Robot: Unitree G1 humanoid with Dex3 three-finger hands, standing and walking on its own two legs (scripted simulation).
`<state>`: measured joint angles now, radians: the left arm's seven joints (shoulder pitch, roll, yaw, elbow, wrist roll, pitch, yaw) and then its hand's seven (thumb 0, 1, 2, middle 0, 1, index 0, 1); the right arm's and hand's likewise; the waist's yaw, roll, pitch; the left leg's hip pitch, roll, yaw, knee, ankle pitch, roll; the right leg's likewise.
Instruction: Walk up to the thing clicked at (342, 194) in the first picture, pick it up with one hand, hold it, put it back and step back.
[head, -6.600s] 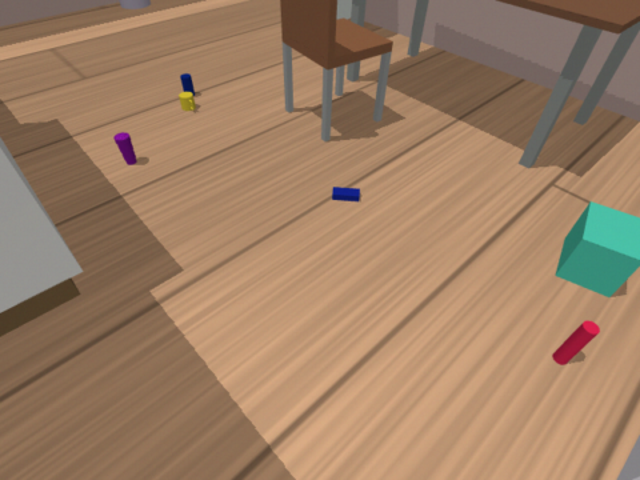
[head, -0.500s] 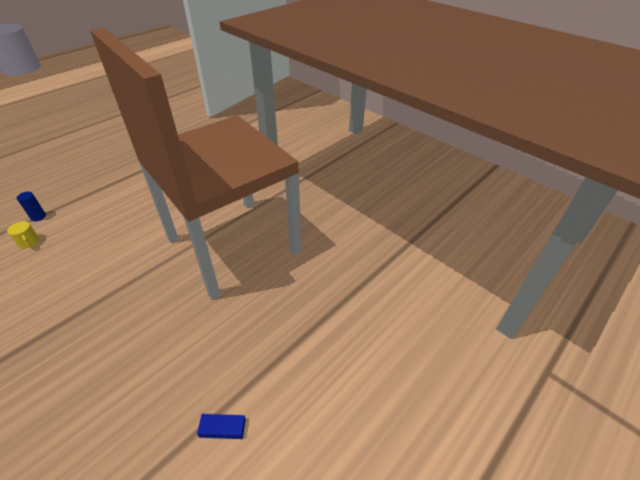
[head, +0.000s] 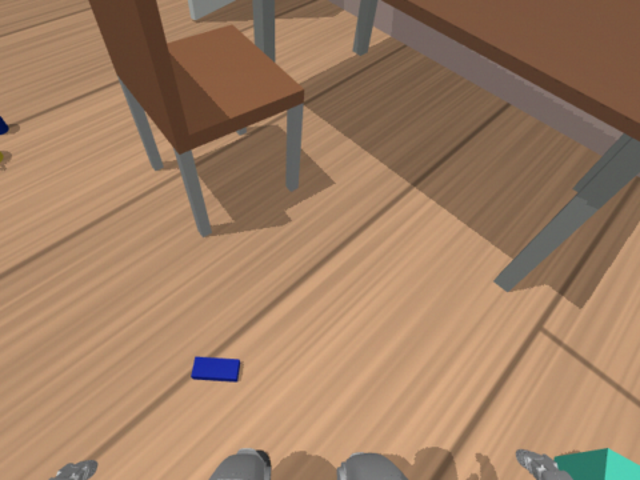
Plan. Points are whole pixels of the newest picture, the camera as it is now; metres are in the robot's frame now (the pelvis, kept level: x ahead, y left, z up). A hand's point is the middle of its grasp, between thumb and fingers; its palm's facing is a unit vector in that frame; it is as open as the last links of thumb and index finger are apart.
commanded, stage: walk up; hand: left
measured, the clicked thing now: (216, 369) +0.45 +0.26 -0.74
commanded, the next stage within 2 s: stand in 1.68 s
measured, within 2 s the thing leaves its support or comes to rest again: neither
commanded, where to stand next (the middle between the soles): +0.04 -0.02 m, yaw +2 degrees
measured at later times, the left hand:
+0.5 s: hand out of the picture +0.00 +0.25 -0.14, palm faces -0.03 -0.93 -0.37, open 7.4 cm
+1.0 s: hand out of the picture +0.11 +0.22 -0.14, palm faces -0.01 -0.90 -0.43, open 7.4 cm
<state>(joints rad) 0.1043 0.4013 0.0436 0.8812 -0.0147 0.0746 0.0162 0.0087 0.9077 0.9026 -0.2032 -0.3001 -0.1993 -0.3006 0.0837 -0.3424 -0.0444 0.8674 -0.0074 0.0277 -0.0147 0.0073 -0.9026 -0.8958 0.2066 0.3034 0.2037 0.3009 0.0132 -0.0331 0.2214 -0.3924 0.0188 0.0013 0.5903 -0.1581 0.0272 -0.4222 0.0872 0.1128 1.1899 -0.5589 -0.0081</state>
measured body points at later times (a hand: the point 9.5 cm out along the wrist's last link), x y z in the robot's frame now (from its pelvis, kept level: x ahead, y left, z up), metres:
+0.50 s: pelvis -0.03 -0.02 +0.00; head +0.00 -0.03 +0.45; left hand +0.00 +0.30 -0.11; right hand -0.01 -0.35 -0.12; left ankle -0.04 +0.08 -0.71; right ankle -0.09 -0.14 -0.73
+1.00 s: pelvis +0.00 -0.05 -0.01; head +0.07 -0.08 +0.43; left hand +0.11 +0.26 -0.11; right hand +0.11 -0.36 -0.15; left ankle -0.04 +0.08 -0.69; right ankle +0.13 -0.15 -0.73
